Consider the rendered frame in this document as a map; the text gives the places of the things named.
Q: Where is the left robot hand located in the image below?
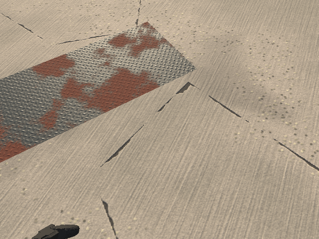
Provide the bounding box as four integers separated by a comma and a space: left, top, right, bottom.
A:
32, 224, 80, 239

